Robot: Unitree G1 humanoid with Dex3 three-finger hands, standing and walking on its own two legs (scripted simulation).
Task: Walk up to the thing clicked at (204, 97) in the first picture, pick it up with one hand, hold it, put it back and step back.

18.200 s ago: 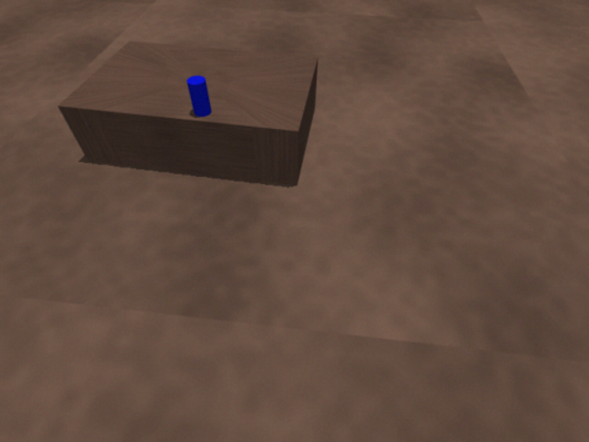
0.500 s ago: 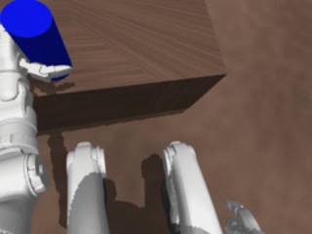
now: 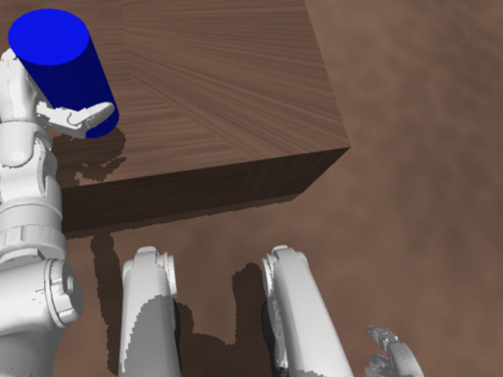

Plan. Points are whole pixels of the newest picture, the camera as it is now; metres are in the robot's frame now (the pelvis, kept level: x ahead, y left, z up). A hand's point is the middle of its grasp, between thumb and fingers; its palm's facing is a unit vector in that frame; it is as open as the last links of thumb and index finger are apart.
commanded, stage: settle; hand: left
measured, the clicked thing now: (74, 83) +0.51 +0.24 +0.03
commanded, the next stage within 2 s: lift in 0.76 s
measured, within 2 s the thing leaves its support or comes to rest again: neither
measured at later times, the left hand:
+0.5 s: hand (55, 70) +0.51 +0.24 +0.07, palm faces +0.14 -0.99 -0.04, open 10.8 cm
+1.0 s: hand (44, 61) +0.50 +0.25 +0.09, palm faces +0.14 -0.99 -0.05, open 10.8 cm
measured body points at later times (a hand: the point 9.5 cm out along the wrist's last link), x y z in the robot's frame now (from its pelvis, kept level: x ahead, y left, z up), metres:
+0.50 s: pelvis +0.01 +0.00 +0.05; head +0.20 +0.05 +0.45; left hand +0.49 +0.30 +0.07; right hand +0.12 -0.25 -0.08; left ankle +0.09 +0.15 -0.42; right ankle +0.07 -0.14 -0.42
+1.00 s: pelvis +0.02 +0.01 +0.07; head +0.20 +0.06 +0.48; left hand +0.49 +0.30 +0.09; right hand +0.12 -0.25 -0.05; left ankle +0.09 +0.15 -0.42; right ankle +0.07 -0.14 -0.42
